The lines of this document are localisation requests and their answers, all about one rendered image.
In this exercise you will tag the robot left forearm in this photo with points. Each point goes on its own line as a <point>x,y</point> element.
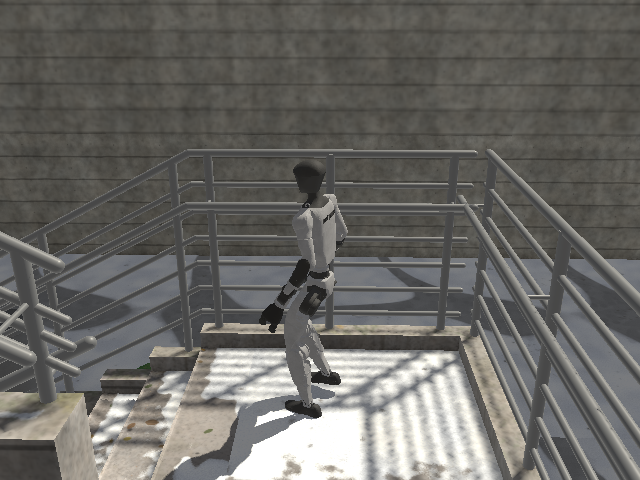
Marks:
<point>299,276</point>

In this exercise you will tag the robot head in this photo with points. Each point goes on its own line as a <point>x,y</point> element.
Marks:
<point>309,175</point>

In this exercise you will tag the left robot upper arm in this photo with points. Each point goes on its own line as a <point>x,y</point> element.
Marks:
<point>302,224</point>

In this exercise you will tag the robot right forearm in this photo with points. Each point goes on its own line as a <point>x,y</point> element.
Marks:
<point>338,244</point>

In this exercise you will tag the right robot upper arm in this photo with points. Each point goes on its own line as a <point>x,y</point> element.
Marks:
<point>341,229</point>

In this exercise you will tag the left robot shin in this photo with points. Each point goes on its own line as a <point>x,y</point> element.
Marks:
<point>301,375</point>

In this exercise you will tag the left robot hand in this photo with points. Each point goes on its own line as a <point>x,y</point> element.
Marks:
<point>272,314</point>

